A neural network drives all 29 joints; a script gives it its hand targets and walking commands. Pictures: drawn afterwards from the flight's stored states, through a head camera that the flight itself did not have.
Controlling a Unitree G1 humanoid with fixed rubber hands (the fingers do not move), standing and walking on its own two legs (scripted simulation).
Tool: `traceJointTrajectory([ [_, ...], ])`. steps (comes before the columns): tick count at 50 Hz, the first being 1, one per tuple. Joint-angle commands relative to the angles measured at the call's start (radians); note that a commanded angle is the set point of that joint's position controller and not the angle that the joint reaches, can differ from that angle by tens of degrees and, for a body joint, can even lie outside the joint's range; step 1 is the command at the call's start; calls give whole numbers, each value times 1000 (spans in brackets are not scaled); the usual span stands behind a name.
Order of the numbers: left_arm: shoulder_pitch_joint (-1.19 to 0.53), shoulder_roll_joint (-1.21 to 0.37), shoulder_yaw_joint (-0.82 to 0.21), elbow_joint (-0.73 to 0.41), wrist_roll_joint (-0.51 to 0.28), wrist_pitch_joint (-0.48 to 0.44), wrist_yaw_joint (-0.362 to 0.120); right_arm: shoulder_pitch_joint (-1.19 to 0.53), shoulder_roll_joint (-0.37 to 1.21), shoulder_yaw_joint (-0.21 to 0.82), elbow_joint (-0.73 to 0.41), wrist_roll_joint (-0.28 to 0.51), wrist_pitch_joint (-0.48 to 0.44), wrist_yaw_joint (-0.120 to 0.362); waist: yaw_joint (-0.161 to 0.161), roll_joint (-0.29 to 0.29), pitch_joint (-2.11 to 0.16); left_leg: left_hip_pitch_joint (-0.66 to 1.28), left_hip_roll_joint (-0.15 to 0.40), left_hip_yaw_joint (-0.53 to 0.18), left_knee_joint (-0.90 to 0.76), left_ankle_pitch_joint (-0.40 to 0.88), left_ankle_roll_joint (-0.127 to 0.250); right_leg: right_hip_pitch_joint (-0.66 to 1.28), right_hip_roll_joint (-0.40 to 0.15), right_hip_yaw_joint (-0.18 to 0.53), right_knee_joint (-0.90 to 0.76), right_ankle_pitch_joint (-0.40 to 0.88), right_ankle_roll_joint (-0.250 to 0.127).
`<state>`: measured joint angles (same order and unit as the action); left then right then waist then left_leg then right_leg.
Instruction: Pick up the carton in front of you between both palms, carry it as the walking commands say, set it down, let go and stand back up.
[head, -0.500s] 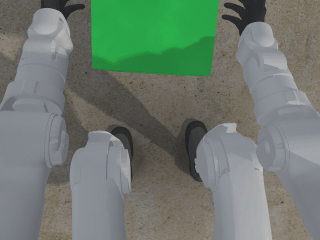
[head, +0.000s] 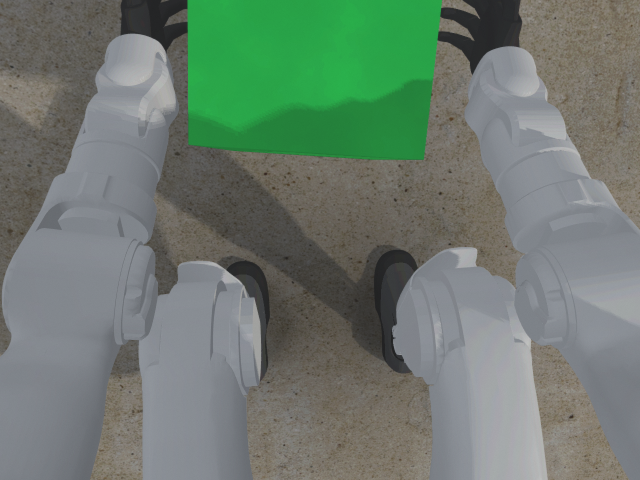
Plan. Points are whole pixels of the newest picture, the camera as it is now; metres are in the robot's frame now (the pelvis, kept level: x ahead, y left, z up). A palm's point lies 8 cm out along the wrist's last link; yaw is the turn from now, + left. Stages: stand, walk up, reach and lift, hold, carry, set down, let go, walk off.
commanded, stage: reach and lift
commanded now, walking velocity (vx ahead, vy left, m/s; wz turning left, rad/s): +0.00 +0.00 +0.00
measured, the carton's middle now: (310, 65) +0.52 +0.01 -0.25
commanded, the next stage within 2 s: none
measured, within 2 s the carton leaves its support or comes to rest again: leaves its support in 0.34 s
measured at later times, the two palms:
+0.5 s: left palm (146, 22) +0.53 +0.16 -0.13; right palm (498, 24) +0.52 -0.14 -0.13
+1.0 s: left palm out of the picture +0.48 +0.16 +0.06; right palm out of the picture +0.48 -0.14 +0.07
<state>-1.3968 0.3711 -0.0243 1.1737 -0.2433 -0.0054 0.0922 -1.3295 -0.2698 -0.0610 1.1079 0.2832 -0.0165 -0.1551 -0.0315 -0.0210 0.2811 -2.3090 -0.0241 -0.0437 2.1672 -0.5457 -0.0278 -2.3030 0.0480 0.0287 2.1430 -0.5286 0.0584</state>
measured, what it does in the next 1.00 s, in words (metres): rises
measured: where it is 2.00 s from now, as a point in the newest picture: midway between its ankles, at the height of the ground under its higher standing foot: (324, 337)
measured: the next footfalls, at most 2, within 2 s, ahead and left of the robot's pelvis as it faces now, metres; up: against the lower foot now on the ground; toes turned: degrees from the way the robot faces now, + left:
none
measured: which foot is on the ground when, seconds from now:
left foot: down 0.00-1.00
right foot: down 0.00-1.00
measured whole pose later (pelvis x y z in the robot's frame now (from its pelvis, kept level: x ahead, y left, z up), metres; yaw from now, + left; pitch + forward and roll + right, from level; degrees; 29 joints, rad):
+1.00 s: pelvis +0.01 +0.00 +0.12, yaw +2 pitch +42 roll +0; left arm -1.00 0.03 0.40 0.76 0.20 0.34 0.03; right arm -0.96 0.03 -0.50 0.69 -0.18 0.32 -0.09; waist -0.01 -0.01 -0.19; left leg -1.99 -0.11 -0.09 1.75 -0.50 -0.06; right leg -1.98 0.12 0.09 1.75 -0.50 0.07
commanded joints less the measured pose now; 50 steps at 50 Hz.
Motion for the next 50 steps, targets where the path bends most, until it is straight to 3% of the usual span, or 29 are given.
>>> traceJointTrajectory([
  [1, -296, -2, -22, -83, -1, -23, 2, -247, 55, 24, -94, 9, -22, -1, 21, 59, -1117, 582, -8, 55, -186, 221, 8, 559, 13, -75, -153, 238, 3],
  [3, -309, -40, -25, -76, 15, -26, 5, -253, 87, 20, -73, -10, -22, -3, 22, 62, -1102, 578, -16, 55, -187, 216, 8, 568, 21, -76, -157, 231, 5],
  [4, -306, -58, -23, -59, 20, -27, 6, -245, 83, 2, -52, -29, -25, -7, 5, 68, -1092, 576, -18, 53, -190, 211, 6, 563, 25, -77, -160, 229, 6],
  [5, -340, -165, -61, -84, 13, -27, -9, -280, 175, 33, -69, -32, -27, 6, -2, 73, -1095, 586, -26, 49, -191, 217, 12, 562, 34, -78, -160, 233, 3],
  [8, -512, -544, -155, -99, 12, -15, -84, -461, 547, 96, -68, -57, -14, 86, -1, 71, -1100, 577, -50, 44, -176, 246, 17, 533, 59, -83, -138, 252, -11],
  [10, -567, -747, -150, -110, 48, 13, -141, -557, 725, 97, -96, -103, 15, 150, 1, 71, -1074, 543, -72, 60, -159, 220, 14, 514, 74, -92, -122, 220, -14],
  [14, -568, -923, -121, -187, 71, 47, -204, -600, 905, 92, -174, -137, 64, 221, 10, 46, -1111, 544, -95, 84, -146, 261, 19, 517, 91, -116, -103, 256, -14],
  [19, -582, -1086, -189, -376, 25, 78, -209, -589, 1078, 174, -331, -81, 107, 242, 23, 50, -1446, 728, -111, 111, -127, 438, 13, 666, 106, -134, -84, 432, -9],
  [22, -551, -1167, -226, -509, 32, 116, -200, -569, 1157, 234, -438, -69, 147, 244, 31, 63, -1638, 849, -118, 127, -141, 489, 4, 719, 116, -148, -102, 454, -3],
  [26, -481, -1245, -250, -627, 78, 185, -195, -532, 1205, 277, -559, -98, 204, 249, 28, 69, -1717, 896, -138, 142, -200, 420, -1, 735, 129, -157, -166, 361, -4],
  [28, -436, -1281, -237, -607, 104, 223, -203, -494, 1222, 263, -546, -134, 239, 257, 17, 71, -1628, 847, -144, 141, -249, 322, 1, 694, 131, -155, -213, 273, -10],
  [31, -362, -1319, -148, -484, 178, 270, -230, -422, 1248, 179, -434, -217, 284, 275, 5, 81, -1380, 712, -145, 132, -335, 139, 4, 598, 127, -147, -290, 121, -23],
  [34, -338, -1324, -59, -407, 250, 293, -249, -392, 1257, 88, -351, -293, 308, 291, 1, 81, -1273, 665, -143, 127, -403, 61, 9, 577, 130, -140, -356, 61, -31],
  [42, -302, -1337, 41, -360, 331, 304, -276, -361, 1305, 22, -308, -360, 327, 316, 20, 39, -1339, 756, -148, 121, -534, 78, 17, 703, 133, -125, -499, 72, -26],
  [50, -217, -1410, -58, -451, 294, 320, -288, -257, 1382, 133, -381, -321, 343, 328, 26, 28, -1460, 929, -152, 117, -630, 184, 6, 883, 137, -113, -605, 165, -16],
])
